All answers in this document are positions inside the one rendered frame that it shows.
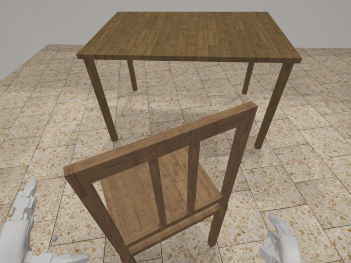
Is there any chair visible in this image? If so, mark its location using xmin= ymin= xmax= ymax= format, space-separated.
xmin=63 ymin=101 xmax=258 ymax=263

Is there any table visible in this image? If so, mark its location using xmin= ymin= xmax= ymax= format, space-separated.
xmin=76 ymin=12 xmax=302 ymax=149

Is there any right robot hand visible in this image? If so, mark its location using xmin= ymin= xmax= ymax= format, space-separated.
xmin=259 ymin=213 xmax=303 ymax=263

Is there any left robot hand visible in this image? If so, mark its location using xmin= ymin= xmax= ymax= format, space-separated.
xmin=0 ymin=177 xmax=89 ymax=263

